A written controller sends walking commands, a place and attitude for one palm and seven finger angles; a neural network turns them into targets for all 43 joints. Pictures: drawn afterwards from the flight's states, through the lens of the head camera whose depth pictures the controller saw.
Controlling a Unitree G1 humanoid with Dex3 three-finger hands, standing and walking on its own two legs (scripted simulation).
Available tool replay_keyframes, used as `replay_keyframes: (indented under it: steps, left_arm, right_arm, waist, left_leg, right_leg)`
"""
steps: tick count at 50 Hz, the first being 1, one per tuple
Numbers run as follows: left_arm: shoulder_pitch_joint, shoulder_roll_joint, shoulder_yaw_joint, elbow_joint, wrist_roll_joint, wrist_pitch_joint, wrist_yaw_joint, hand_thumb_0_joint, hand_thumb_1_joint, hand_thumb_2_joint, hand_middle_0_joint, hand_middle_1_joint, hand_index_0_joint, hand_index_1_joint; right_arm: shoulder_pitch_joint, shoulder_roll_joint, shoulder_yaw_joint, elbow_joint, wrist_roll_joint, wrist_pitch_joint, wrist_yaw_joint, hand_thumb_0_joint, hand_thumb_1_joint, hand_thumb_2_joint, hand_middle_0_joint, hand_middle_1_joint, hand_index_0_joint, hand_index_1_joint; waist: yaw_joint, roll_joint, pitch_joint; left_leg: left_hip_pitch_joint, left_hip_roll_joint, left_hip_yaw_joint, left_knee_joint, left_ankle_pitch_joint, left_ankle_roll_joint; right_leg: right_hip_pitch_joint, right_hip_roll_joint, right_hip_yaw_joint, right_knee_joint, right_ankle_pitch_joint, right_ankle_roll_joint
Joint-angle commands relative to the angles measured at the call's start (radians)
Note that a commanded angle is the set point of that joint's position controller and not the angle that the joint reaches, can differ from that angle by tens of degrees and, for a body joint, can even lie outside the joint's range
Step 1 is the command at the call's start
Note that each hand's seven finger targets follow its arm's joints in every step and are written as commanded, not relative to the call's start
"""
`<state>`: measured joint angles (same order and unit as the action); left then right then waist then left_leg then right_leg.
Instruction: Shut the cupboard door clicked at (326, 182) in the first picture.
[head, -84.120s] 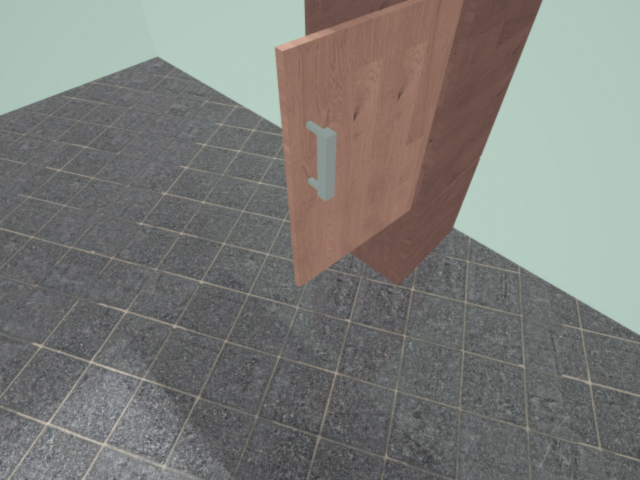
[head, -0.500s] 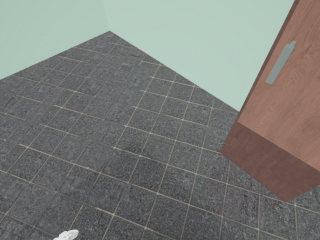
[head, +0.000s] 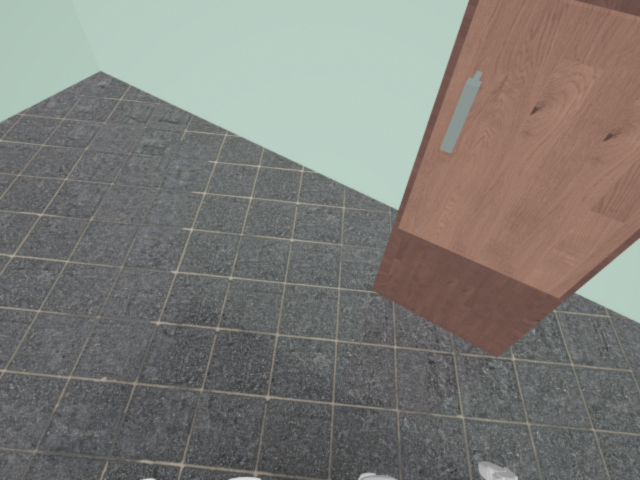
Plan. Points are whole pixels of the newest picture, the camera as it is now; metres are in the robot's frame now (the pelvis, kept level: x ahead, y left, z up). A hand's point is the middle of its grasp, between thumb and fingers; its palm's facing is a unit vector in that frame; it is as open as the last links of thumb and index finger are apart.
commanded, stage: turn to face it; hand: left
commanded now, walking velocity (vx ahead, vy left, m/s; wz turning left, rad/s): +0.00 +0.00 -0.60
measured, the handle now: (462, 112) +0.72 -0.20 +0.06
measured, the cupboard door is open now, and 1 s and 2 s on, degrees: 3 3 3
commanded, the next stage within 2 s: take the last steps up to it in 0.64 s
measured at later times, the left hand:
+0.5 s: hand out of the picture +0.13 +0.13 -0.14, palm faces -0.25 -0.93 -0.28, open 7.3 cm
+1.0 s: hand (230, 474) +0.14 +0.13 -0.15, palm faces -0.39 -0.90 -0.20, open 7.4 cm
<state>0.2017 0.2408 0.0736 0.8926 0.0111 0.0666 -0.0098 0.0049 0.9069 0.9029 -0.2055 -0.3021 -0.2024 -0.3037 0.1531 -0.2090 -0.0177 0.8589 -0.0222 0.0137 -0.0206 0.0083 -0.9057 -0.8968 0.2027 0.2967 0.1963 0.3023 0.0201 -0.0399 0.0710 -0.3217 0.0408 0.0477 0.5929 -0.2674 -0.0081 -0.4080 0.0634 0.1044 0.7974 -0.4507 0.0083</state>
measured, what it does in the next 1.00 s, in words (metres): steps on the spot, turning right: right foot, then left foot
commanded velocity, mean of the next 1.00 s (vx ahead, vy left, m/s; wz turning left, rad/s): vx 0.08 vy -0.02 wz -0.30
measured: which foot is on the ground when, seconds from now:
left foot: down 0.00-0.32, up 0.34-0.72, down 0.74-1.00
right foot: up 0.00-0.30, down 0.32-0.74, up 0.76-1.00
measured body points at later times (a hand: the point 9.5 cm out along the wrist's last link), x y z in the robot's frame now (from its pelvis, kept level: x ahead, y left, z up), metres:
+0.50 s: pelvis -0.01 -0.04 +0.01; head +0.02 -0.08 +0.46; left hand +0.14 +0.18 -0.12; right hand -0.04 -0.31 -0.15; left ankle +0.01 +0.11 -0.65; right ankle -0.04 -0.13 -0.73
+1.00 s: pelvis +0.01 -0.03 +0.02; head +0.04 -0.04 +0.47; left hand +0.16 +0.18 -0.13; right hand -0.07 -0.26 -0.13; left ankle +0.05 +0.09 -0.73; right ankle -0.06 -0.15 -0.68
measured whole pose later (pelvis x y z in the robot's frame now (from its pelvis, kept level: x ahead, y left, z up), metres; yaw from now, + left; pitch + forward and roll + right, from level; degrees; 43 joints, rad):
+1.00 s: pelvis +0.01 -0.03 +0.02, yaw -24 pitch +1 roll -1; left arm 0.23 0.23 0.07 0.98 0.03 0.05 -0.04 0.01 0.91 0.90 -0.20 -0.30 -0.20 -0.30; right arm 0.30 -0.18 -0.01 0.98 -0.05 -0.01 -0.02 0.01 -0.91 -0.90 0.21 0.30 0.20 0.30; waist -0.02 0.00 0.03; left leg -0.18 0.09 0.12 0.42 -0.25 -0.01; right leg -0.39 -0.02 -0.03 0.86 -0.40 0.00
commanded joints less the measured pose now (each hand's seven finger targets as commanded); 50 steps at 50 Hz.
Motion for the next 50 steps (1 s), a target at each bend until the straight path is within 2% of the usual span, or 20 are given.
replay_keyframes:
  steps: [1,4,9,12,14,15,16,17,18,19,24,31,34,35,36,37,39,41,43,50]
  left_arm:
    - [-0.01,0.119,0.051,-0.087,0.016,-0.018,-0.018,0.0,0.9,0.9,-0.2,-0.3,-0.2,-0.3]
    - [-0.014,0.095,0.042,-0.084,0.012,-0.007,-0.032,0.0,0.9,0.9,-0.2,-0.3,-0.2,-0.3]
    - [-0.077,0.062,0.026,-0.105,0.011,-0.01,-0.035,0.0,0.9,0.9,-0.2,-0.3,-0.2,-0.3]
    - [-0.054,0.055,0.021,-0.098,0.008,-0.019,-0.032,0.0,0.9,0.9,-0.2,-0.3,-0.2,-0.3]
    - [0.024,0.081,0.025,-0.073,0.009,-0.028,-0.027,0.0,0.9,0.9,-0.2,-0.3,-0.2,-0.3]
    - [0.087,0.136,0.037,-0.051,0.015,-0.038,-0.021,0.0,0.9,0.9,-0.2,-0.3,-0.2,-0.3]
    - [0.122,0.248,0.056,-0.038,0.026,-0.051,-0.005,0.0,0.9,0.9,-0.2,-0.3,-0.2,-0.3]
    - [0.166,0.28,0.056,-0.026,0.011,-0.048,0.008,0.0,0.9,0.9,-0.2,-0.3,-0.2,-0.3]
    - [0.131,0.263,0.048,-0.032,0.011,-0.045,0.013,0.0,0.9,0.9,-0.2,-0.3,-0.2,-0.3]
    - [0.056,0.216,0.052,-0.044,0.015,-0.045,0.025,0.0,0.9,0.9,-0.2,-0.3,-0.2,-0.3]
    - [-0.003,0.141,0.021,-0.057,0.01,-0.06,0.027,0.0,0.9,0.9,-0.2,-0.3,-0.2,-0.3]
    - [0.037,0.159,0.034,-0.027,0.021,-0.055,0.029,0.0,0.9,0.9,-0.2,-0.3,-0.2,-0.3]
    - [-0.003,0.137,0.031,-0.013,0.011,-0.048,0.029,0.0,0.9,0.9,-0.2,-0.3,-0.2,-0.3]
    - [-0.003,0.112,0.023,-0.019,0.003,-0.044,0.026,0.0,0.9,0.9,-0.2,-0.3,-0.2,-0.3]
    - [0.031,0.056,0.014,-0.024,-0.004,-0.039,0.022,0.0,0.9,0.9,-0.2,-0.3,-0.2,-0.3]
    - [0.04,0.039,0.007,-0.027,-0.007,-0.036,0.02,0.0,0.9,0.9,-0.2,-0.3,-0.2,-0.3]
    - [0.022,0.051,0.016,-0.024,0.01,-0.026,0.009,0.0,0.9,0.9,-0.2,-0.3,-0.2,-0.3]
    - [-0.017,0.065,0.027,-0.015,0.024,-0.024,-0.012,0.0,0.9,0.9,-0.2,-0.3,-0.2,-0.3]
    - [-0.013,0.044,0.019,-0.008,0.022,-0.033,-0.026,0.0,0.9,0.9,-0.2,-0.3,-0.2,-0.3]
    - [-0.059,0.003,-0.001,-0.003,0.017,-0.058,-0.041,0.0,0.9,0.9,-0.2,-0.3,-0.2,-0.3]
  right_arm:
    - [0.036,-0.208,-0.05,-0.077,-0.014,-0.023,-0.027,0.0,-0.9,-0.9,0.2,0.3,0.2,0.3]
    - [0.025,-0.185,-0.046,-0.076,-0.01,-0.019,-0.03,0.0,-0.9,-0.9,0.2,0.3,0.2,0.3]
    - [0.116,-0.203,-0.066,-0.027,-0.011,-0.012,-0.022,0.0,-0.9,-0.9,0.2,0.3,0.2,0.3]
    - [0.103,-0.23,-0.077,-0.018,-0.011,-0.007,-0.012,0.0,-0.9,-0.9,0.2,0.3,0.2,0.3]
    - [0.073,-0.228,-0.08,-0.02,-0.002,-0.003,-0.005,0.0,-0.9,-0.9,0.2,0.3,0.2,0.3]
    - [0.067,-0.2,-0.076,-0.025,0.006,-0.002,-0.001,0.0,-0.9,-0.9,0.2,0.3,0.2,0.3]
    - [0.04,-0.111,-0.056,-0.065,0.013,0.001,0.003,0.0,-0.9,-0.9,0.2,0.3,0.2,0.3]
    - [-0.021,-0.131,-0.05,-0.088,0.008,0.016,-0.003,0.0,-0.9,-0.9,0.2,0.3,0.2,0.3]
    - [-0.002,-0.123,-0.05,-0.078,0.013,0.025,-0.001,0.0,-0.9,-0.9,0.2,0.3,0.2,0.3]
    - [0.0,-0.116,-0.054,-0.062,0.009,0.027,-0.004,0.0,-0.9,-0.9,0.2,0.3,0.2,0.3]
    - [0.073,-0.113,-0.05,0.009,0.005,0.023,0.007,0.0,-0.9,-0.9,0.2,0.3,0.2,0.3]
    - [0.045,-0.078,-0.04,0.006,0.012,0.011,-0.003,0.0,-0.9,-0.9,0.2,0.3,0.2,0.3]
    - [0.132,-0.07,-0.037,0.042,0.015,-0.002,-0.011,0.0,-0.9,-0.9,0.2,0.3,0.2,0.3]
    - [0.166,-0.097,-0.038,0.057,0.013,-0.012,-0.014,0.0,-0.9,-0.9,0.2,0.3,0.2,0.3]
    - [0.178,-0.169,-0.047,0.055,0.002,-0.023,-0.018,0.0,-0.9,-0.9,0.2,0.3,0.2,0.3]
    - [0.168,-0.219,-0.054,0.043,-0.006,-0.017,-0.024,0.0,-0.9,-0.9,0.2,0.3,0.2,0.3]
    - [0.13,-0.195,-0.042,0.03,-0.02,-0.015,-0.03,0.0,-0.9,-0.9,0.2,0.3,0.2,0.3]
    - [0.135,-0.176,-0.041,0.032,-0.022,-0.02,-0.028,0.0,-0.9,-0.9,0.2,0.3,0.2,0.3]
    - [0.133,-0.169,-0.041,0.043,-0.022,-0.029,-0.025,0.0,-0.9,-0.9,0.2,0.3,0.2,0.3]
    - [0.211,-0.178,-0.062,0.099,-0.022,-0.037,-0.013,0.0,-0.9,-0.9,0.2,0.3,0.2,0.3]
  waist:
    - [-0.013,0.234,-0.082]
    - [-0.011,0.233,-0.079]
    - [-0.059,0.24,-0.107]
    - [-0.053,0.284,-0.129]
    - [-0.004,0.236,-0.141]
    - [0.026,0.106,-0.166]
    - [0.052,-0.249,-0.139]
    - [0.084,-0.249,-0.127]
    - [0.05,-0.166,-0.098]
    - [0.019,-0.216,-0.083]
    - [-0.026,-0.113,-0.128]
    - [0.0,-0.09,-0.116]
    - [-0.045,-0.092,-0.109]
    - [-0.055,-0.012,-0.122]
    - [-0.045,0.203,-0.136]
    - [-0.04,0.331,-0.106]
    - [-0.038,0.249,-0.064]
    - [-0.046,0.224,-0.018]
    - [-0.041,0.21,-0.02]
    - [-0.075,0.208,-0.048]
  left_leg:
    - [0.117,0.344,-0.241,-0.303,0.298,0.15]
    - [0.173,0.274,-0.08,-0.258,0.362,0.126]
    - [0.236,0.291,-0.01,-0.214,0.393,0.13]
    - [0.217,0.311,0.011,-0.162,0.4,0.123]
    - [0.118,0.282,0.055,-0.057,0.312,0.064]
    - [0.022,0.226,0.095,0.06,0.166,0.011]
    - [-0.239,0.074,0.161,0.279,-0.296,-0.054]
    - [-0.277,0.038,0.032,0.471,-0.394,-0.053]
    - [-0.282,0.055,-0.039,0.56,-0.323,-0.044]
    - [-0.329,0.061,-0.059,0.586,-0.263,-0.044]
    - [-0.226,0.043,-0.033,0.503,-0.091,-0.068]
    - [-0.124,0.01,-0.016,0.193,-0.166,-0.059]
    - [0.093,-0.008,-0.01,-0.096,0.031,-0.046]
    - [0.209,0.029,-0.032,-0.196,0.117,-0.032]
    - [0.266,0.208,-0.224,-0.254,0.252,0.029]
    - [0.212,0.357,-0.36,-0.298,0.333,0.138]
    - [0.108,0.361,-0.362,-0.368,0.028,0.191]
    - [0.106,0.309,-0.31,-0.401,-0.113,0.157]
    - [0.168,0.268,-0.216,-0.39,-0.086,0.136]
    - [0.217,0.272,-0.128,-0.346,-0.056,0.144]
  right_leg:
    - [-0.152,-0.065,-0.049,0.414,-0.053,0.037]
    - [-0.155,-0.083,-0.1,0.366,0.003,0.052]
    - [-0.064,-0.078,-0.174,0.089,-0.004,0.045]
    - [0.034,-0.064,-0.203,-0.063,0.021,0.024]
    - [0.213,-0.06,-0.203,-0.285,0.211,0.004]
    - [0.34,-0.129,-0.113,-0.409,0.328,-0.023]
    - [0.449,-0.38,0.229,-0.491,0.564,-0.115]
    - [0.348,-0.469,0.32,-0.481,0.725,-0.207]
    - [0.278,-0.453,0.258,-0.502,0.528,-0.235]
    - [0.278,-0.391,0.256,-0.511,0.461,-0.213]
    - [0.281,-0.278,0.068,-0.45,0.604,-0.169]
    - [0.279,-0.31,0.168,-0.429,0.605,-0.219]
    - [0.16,-0.256,0.159,-0.362,0.537,-0.152]
    - [0.088,-0.198,0.113,-0.312,0.46,-0.106]
    - [-0.008,-0.075,0.016,-0.192,0.228,-0.047]
    - [-0.041,-0.028,-0.083,-0.034,-0.069,-0.01]
    - [-0.061,-0.052,-0.059,0.194,-0.104,-0.014]
    - [-0.137,-0.07,-0.064,0.29,-0.021,-0.007]
    - [-0.162,-0.082,-0.093,0.243,0.031,-0.002]
    - [-0.016,-0.077,-0.18,-0.116,0.035,-0.01]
